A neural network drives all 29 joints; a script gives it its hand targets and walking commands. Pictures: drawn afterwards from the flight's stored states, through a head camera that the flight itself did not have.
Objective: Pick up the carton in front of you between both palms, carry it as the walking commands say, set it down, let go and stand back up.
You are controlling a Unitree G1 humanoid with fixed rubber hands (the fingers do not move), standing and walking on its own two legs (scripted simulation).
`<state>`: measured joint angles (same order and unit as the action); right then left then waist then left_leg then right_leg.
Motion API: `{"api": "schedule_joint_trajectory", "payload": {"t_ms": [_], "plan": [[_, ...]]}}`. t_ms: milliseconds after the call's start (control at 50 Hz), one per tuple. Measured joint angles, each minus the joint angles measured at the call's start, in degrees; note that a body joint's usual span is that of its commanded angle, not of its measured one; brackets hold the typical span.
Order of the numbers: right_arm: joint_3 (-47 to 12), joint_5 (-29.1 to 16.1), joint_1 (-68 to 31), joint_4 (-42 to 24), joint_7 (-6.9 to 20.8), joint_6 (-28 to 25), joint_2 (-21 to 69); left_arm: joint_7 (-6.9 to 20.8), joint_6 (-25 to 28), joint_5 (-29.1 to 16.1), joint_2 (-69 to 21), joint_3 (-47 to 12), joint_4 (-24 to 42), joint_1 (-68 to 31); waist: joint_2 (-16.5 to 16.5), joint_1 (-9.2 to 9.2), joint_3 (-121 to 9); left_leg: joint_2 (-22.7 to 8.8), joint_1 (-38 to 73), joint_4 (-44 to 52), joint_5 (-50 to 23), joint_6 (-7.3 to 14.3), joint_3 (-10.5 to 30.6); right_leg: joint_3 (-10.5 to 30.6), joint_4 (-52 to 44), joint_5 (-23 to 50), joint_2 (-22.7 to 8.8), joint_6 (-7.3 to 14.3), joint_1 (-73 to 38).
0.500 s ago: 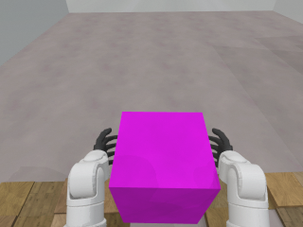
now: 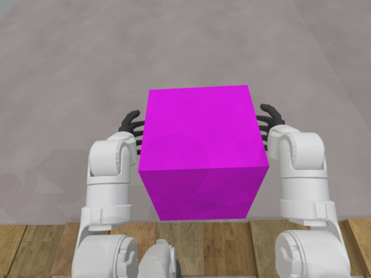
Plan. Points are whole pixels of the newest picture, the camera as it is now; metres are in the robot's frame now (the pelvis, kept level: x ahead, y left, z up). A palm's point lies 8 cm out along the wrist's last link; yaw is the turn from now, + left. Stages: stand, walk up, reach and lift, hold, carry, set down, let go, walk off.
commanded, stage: carry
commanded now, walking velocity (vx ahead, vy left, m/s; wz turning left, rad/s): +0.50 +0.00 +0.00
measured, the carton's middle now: (200, 158) +0.37 +0.00 +0.02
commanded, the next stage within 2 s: none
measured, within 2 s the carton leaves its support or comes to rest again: neither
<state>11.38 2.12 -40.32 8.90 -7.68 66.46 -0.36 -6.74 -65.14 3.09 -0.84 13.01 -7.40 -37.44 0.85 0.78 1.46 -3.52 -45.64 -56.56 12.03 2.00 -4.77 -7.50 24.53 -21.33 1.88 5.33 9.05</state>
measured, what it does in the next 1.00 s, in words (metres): walks ahead: left foot, then right foot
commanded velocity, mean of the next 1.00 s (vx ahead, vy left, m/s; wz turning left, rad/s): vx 0.50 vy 0.00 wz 0.00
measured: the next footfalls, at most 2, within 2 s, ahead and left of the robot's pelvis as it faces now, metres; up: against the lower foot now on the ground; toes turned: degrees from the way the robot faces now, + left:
left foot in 0.10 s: +0.29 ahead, +0.09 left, +0.02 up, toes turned +5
right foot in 0.56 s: +0.54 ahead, -0.14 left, +0.00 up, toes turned -8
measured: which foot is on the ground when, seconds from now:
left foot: up 0.00-0.08, down 0.10-0.58, up 0.60-1.00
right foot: down 0.00-0.10, up 0.12-0.54, down 0.56-1.00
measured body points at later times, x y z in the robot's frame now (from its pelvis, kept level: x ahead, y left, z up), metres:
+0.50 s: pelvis +0.35 -0.02 +0.02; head +0.37 -0.02 +0.47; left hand +0.71 +0.11 +0.13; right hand +0.69 -0.19 +0.14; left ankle +0.25 +0.08 -0.71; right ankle +0.47 -0.15 -0.70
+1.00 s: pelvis +0.66 -0.06 -0.01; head +0.67 -0.06 +0.44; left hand +1.00 +0.11 +0.10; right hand +1.01 -0.20 +0.10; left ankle +0.82 +0.04 -0.71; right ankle +0.51 -0.13 -0.74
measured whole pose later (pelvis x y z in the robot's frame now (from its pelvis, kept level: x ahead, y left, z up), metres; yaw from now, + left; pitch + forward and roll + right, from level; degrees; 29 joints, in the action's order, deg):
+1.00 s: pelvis +0.66 -0.06 -0.01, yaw -1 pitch +4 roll +0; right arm 9.5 4.9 -27.9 -4.7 -6.4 67.8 3.0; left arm -6.8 -66.6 3.4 -2.6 9.1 3.5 -27.3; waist 0.4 2.6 -3.9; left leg -1.6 -36.1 -34.6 3.5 3.6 -7.0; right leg -7.2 21.9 -25.2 0.5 2.0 0.9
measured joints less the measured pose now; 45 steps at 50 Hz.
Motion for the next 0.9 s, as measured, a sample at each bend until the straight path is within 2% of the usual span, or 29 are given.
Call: {"api": "schedule_joint_trajectory", "payload": {"t_ms": [60, 100, 120, 140, 180, 200, 240, 280, 360, 480, 540, 560, 600, 640, 680, 800, 900], "plan": [[0.64, 0.20, 1.48, -3.63, -0.01, 0.31, 0.99, -0.24, -0.45, -0.10, -0.57, -0.09, 3.37, 1.21, -0.30, 0.54, -0.50, 1.50, 2.65, 11.91, -3.86, 1.10, -2.33, 0.68, -0.77, -3.90, 0.23, -0.76, -4.71], [0.74, 0.64, 2.44, -5.24, 0.00, 0.31, 2.06, -0.25, -0.90, -0.19, -0.74, 0.26, 5.39, 2.28, -0.74, 0.26, -0.58, 3.55, 7.49, 20.63, -6.93, 2.71, -4.97, 0.16, 2.75, -6.34, -0.43, -1.35, -6.68], [0.60, 1.08, 3.03, -5.62, 0.01, -0.19, 2.95, -0.21, -1.11, -0.50, -0.30, 0.45, 6.22, 2.77, -2.11, -0.49, -0.20, 4.78, 9.30, 21.39, -10.09, 4.00, -5.47, 0.39, 8.28, -7.11, -1.77, -1.76, -5.95], [0.26, 1.63, 3.40, -5.90, 0.02, -0.68, 3.64, -0.10, -1.20, -0.86, 0.12, 0.78, 6.74, 3.04, -3.13, -1.11, 0.23, 5.26, 9.85, 19.80, -8.59, 4.55, -5.93, 1.91, 18.11, -4.14, -2.48, -2.87, -2.58], [-0.40, 2.40, 3.95, -6.29, 0.00, -0.92, 4.33, 0.14, -1.42, -1.35, 0.65, 1.14, 7.19, 3.41, -2.85, -2.63, 1.30, 5.40, 11.68, 18.59, -3.57, 4.62, -5.44, 6.17, 39.63, -3.96, -0.73, -3.99, 6.31], [-0.64, 2.34, 4.65, -7.04, -0.03, -0.76, 4.34, 0.16, -1.65, -1.32, 0.50, 1.11, 7.58, 3.61, -2.37, -3.33, 1.85, 5.46, 13.16, 19.40, -2.19, 4.40, -4.97, 7.15, 46.45, -3.96, -0.14, -3.97, 10.25], [-0.76, 1.71, 6.41, -9.49, -0.13, -0.28, 4.17, 0.16, -2.23, -0.69, -0.52, 1.02, 9.13, 4.03, -1.41, -4.30, 2.72, 5.23, 16.62, 22.63, -1.73, 3.28, -4.18, 7.65, 49.92, -2.53, -0.49, -3.84, 16.75], [-0.32, 1.03, 7.77, -12.13, -0.19, 0.01, 4.23, 0.17, -2.62, 0.17, -1.80, 0.99, 11.34, 4.57, -0.75, -4.85, 3.06, 4.86, 20.09, 25.90, -1.30, 3.13, -3.69, 7.74, 45.50, -1.17, -1.81, -4.06, 21.65], [0.89, 0.22, 9.54, -15.88, -0.08, -0.02, 4.91, 0.30, -2.40, 1.56, -3.93, 0.68, 15.42, 6.59, -0.35, -5.23, 1.58, 3.83, 26.41, 30.20, 1.07, 2.37, -2.78, 7.50, 29.36, 0.87, -4.21, -5.54, 26.70], [0.23, 1.43, 10.00, -14.09, 0.87, 0.44, 5.17, 0.53, -3.13, 2.73, -3.87, -0.37, 15.95, 9.18, -1.42, -3.72, -3.95, 2.95, 36.24, 32.18, 8.03, -0.82, -2.21, 4.43, 6.97, 17.88, -5.07, -5.93, 23.55], [-0.58, 2.58, 10.32, -11.91, 1.29, 1.53, 5.01, 0.68, -4.21, 2.58, -3.13, -0.61, 13.57, 9.45, -1.60, -2.79, -7.00, 2.43, 40.32, 28.67, 14.09, -2.64, -1.75, 1.38, -1.31, 22.75, -4.48, -5.44, 17.49], [-0.75, 2.93, 10.51, -11.37, 1.47, 1.95, 4.74, 0.77, -4.46, 2.60, -3.02, -0.74, 12.31, 9.11, -1.70, -2.63, -7.98, 2.00, 40.34, 24.59, 16.94, -3.07, -1.75, 0.36, -2.35, 22.22, -4.41, -5.22, 15.24], [-0.99, 2.93, 11.21, -9.80, 1.88, 2.37, 3.49, 0.86, -3.73, 3.23, -3.75, -1.28, 9.33, 9.30, 0.12, -1.57, -9.04, 0.36, 35.74, 10.80, 17.92, -3.16, 0.16, -0.95, 2.81, 14.48, -3.30, -2.57, 15.11], [-1.13, 2.83, 12.64, -8.68, 2.08, 3.22, 3.13, 0.88, -4.07, 3.80, -4.31, -1.89, 7.82, 10.71, 0.04, -0.91, -8.92, 1.50, 29.12, -2.01, 17.11, -2.63, 2.09, -1.16, 4.40, 11.21, -3.35, -0.42, 13.88], [-1.58, 3.11, 14.07, -8.54, 2.09, 4.00, 3.61, 0.90, -4.70, 3.77, -4.53, -2.23, 8.43, 13.14, -0.16, -0.66, -8.20, 1.63, 23.18, -6.81, 14.13, -2.15, 1.81, -1.07, 2.72, 10.04, -3.46, -0.94, 11.36], [-2.85, 3.83, 16.87, -13.09, 1.92, 2.93, 5.24, 0.86, -3.47, 2.64, -4.88, -2.00, 13.62, 16.89, -0.02, 0.06, -5.14, -0.20, 10.21, -0.69, 4.60, -2.62, 1.38, -0.94, -3.62, 8.11, -2.61, -1.09, 3.70], [-2.71, 3.81, 16.94, -15.68, 1.71, 1.33, 5.25, 0.76, -1.35, 1.57, -4.24, -2.63, 14.32, 15.84, 0.23, 1.10, -4.77, -0.46, 6.22, 10.05, -2.41, -1.92, 0.59, -0.46, -4.86, 3.48, -1.62, -1.71, -2.20]]}}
